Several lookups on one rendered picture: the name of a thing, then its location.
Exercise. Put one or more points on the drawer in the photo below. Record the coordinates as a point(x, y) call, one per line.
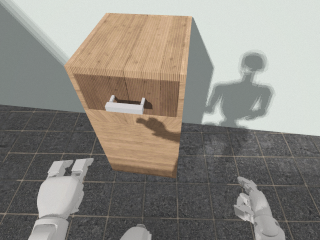
point(161, 96)

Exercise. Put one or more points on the left robot thigh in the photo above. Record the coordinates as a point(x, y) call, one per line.
point(137, 233)

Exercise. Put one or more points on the left robot forearm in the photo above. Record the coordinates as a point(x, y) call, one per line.
point(49, 228)

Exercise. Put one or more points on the cabinet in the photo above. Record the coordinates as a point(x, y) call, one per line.
point(144, 46)

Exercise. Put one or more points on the robot right hand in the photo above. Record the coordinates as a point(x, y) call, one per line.
point(256, 203)

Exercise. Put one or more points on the robot left shin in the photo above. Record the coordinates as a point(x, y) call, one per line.
point(141, 225)

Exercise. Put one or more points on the handle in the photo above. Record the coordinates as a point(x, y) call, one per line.
point(124, 107)

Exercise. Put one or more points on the right robot forearm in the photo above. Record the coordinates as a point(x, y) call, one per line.
point(267, 228)

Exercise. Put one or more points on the robot left hand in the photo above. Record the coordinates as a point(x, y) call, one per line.
point(59, 195)

